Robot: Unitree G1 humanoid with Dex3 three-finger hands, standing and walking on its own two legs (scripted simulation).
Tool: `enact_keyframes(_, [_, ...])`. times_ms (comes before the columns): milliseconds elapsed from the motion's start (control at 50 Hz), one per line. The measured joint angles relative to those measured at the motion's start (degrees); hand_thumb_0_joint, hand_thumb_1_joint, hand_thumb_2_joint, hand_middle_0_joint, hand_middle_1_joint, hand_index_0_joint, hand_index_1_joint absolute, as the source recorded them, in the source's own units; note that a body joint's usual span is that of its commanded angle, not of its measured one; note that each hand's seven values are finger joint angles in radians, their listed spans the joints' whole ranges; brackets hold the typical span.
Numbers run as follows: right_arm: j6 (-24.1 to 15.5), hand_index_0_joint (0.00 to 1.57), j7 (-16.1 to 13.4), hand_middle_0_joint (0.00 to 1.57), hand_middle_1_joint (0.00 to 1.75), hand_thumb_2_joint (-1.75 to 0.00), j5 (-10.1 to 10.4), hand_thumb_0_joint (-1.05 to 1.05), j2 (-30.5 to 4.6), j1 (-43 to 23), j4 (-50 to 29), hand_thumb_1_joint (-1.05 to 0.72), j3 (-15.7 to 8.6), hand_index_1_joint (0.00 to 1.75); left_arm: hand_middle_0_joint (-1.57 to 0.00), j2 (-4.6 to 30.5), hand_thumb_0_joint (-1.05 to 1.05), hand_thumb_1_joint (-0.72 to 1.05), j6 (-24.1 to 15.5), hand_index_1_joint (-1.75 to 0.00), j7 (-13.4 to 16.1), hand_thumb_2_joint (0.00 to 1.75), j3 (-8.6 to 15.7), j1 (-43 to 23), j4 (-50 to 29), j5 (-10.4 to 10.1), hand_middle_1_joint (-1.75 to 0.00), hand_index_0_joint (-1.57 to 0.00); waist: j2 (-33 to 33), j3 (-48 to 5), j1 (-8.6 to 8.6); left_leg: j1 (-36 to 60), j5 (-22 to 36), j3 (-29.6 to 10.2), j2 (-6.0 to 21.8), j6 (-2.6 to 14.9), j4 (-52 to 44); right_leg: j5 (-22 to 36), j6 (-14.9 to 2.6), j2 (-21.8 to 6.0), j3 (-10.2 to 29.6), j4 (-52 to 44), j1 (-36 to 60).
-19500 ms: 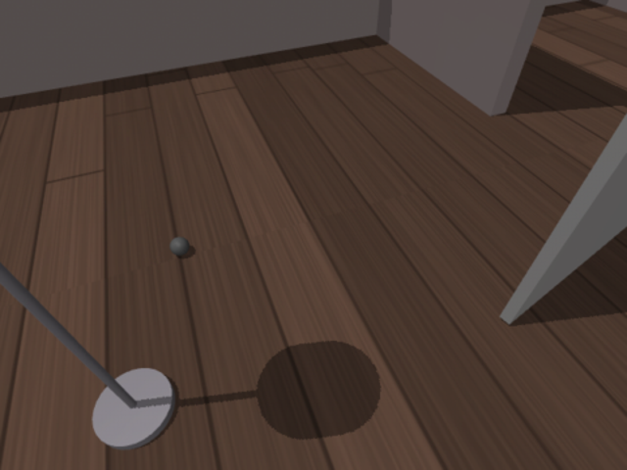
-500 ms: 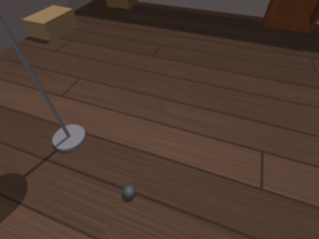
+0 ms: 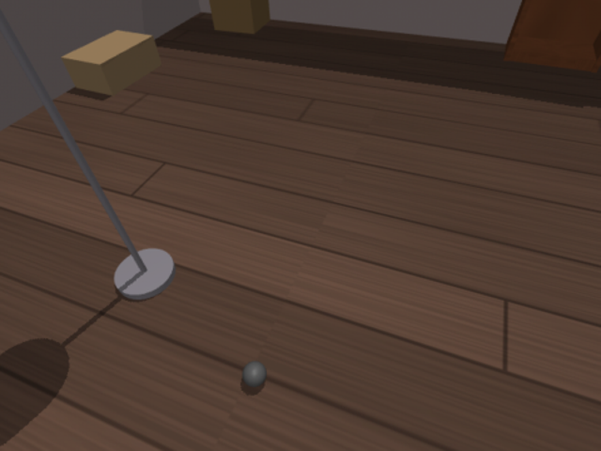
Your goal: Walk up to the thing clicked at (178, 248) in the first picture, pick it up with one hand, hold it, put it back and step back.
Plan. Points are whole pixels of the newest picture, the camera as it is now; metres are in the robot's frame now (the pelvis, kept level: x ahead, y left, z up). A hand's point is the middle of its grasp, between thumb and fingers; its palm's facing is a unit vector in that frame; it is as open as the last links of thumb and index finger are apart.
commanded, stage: walk up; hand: left
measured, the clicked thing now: (254, 373) +0.53 +0.20 -0.74
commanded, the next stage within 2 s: stand in 0.58 s
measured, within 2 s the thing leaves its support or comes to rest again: neither
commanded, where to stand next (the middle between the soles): +0.08 +0.00 m, yaw -1 degrees
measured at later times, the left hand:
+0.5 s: hand out of the picture +0.08 +0.25 -0.15, palm faces -0.01 -0.94 -0.33, open 7.4 cm
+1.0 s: hand out of the picture +0.09 +0.25 -0.15, palm faces -0.01 -0.94 -0.34, open 7.4 cm
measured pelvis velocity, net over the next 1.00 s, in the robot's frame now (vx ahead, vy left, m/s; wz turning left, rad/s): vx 0.02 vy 0.00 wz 0.00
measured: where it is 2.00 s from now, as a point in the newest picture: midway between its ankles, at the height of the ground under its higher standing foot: outside the picture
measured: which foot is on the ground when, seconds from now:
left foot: down 0.00-1.00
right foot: down 0.00-1.00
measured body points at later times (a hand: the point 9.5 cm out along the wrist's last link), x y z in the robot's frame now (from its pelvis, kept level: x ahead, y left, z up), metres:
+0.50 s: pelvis +0.01 +0.00 +0.00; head +0.02 +0.00 +0.45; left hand +0.09 +0.30 -0.13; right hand +0.08 -0.30 -0.14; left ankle +0.03 +0.13 -0.74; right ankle +0.02 -0.15 -0.74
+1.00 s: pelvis +0.02 +0.00 +0.00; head +0.03 -0.01 +0.45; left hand +0.09 +0.30 -0.13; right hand +0.10 -0.31 -0.13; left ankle +0.03 +0.13 -0.74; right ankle +0.02 -0.15 -0.74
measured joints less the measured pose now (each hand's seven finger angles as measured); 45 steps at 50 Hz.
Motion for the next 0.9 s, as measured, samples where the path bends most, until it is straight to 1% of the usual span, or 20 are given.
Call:
enact_keyframes(260, [0.2, 0.2, -0.1, 0.2, 0.3, -0.9, -0.3, 0.01, 0.4, 3.7, 2.0, -0.9, -0.1, 0.29, -0.21, -0.8, 0.0, 0.9, 0.4, -0.3, -0.1, 0.9, 0.5, 0.5, 0.3, 0.2, -0.3, -0.2, -0.5, -0.2, -1.21, 0.9, 0.9, 0.2, -0.1, 0.04, -2.1, 0.8, 0.12, -0.1, 0.2, -1.8, 0.7])
enact_keyframes(420, [0.1, 0.2, -0.1, 0.2, 0.3, -0.9, -0.2, 0.01, 0.6, 4.3, 1.7, -0.9, -0.3, 0.29, -0.21, -1.0, 0.0, 0.9, 0.5, -0.3, -0.1, 0.9, 0.8, 0.4, 0.1, 0.3, -0.3, -0.2, -0.6, -0.3, -1.68, 0.8, 0.7, 0.2, -0.1, -0.03, -1.9, 0.6, 0.08, -0.1, 0.1, -1.7, 0.7])
enact_keyframes(600, [0.1, 0.2, -0.2, 0.2, 0.3, -0.9, -0.4, 0.01, 0.6, 3.9, 0.9, -0.9, -0.3, 0.29, -0.21, -1.2, 0.0, 0.9, 0.5, -0.3, 0.0, 0.9, 0.9, 0.1, -0.5, 0.4, -0.3, -0.2, -0.5, -0.6, -1.6, 1.0, 0.4, 0.0, 0.0, -0.11, -1.9, 0.3, 0.05, 0.0, -0.1, -1.8, 1.0])
enact_keyframes(700, [-0.1, 0.2, -0.3, 0.2, 0.3, -0.9, -0.8, 0.01, 0.8, 4.0, 0.2, -0.9, -0.2, 0.29, -0.21, -0.9, 0.0, 0.9, 0.4, -0.3, 0.1, 0.9, 0.9, 0.7, -0.9, 0.7, -0.3, -0.2, -0.7, -1.3, -1.67, 1.4, 0.3, 0.0, -0.1, -0.24, -2.2, 0.0, 0.0, 0.0, -0.2, -1.7, 1.2])
enact_keyframes(900, [-0.4, 0.2, -0.4, 0.2, 0.3, -0.9, -0.8, 0.01, 0.4, 4.4, -0.4, -0.9, -0.2, 0.29, -0.21, -0.5, 0.0, 0.9, 0.3, -0.3, 0.0, 0.9, 0.8, 1.8, -1.4, 0.6, -0.3, -0.2, -0.8, -1.4, -1.47, 1.7, -0.2, -0.1, 0.1, -0.42, -2.3, -0.4, -0.12, 0.1, -0.3, -2.1, 1.7])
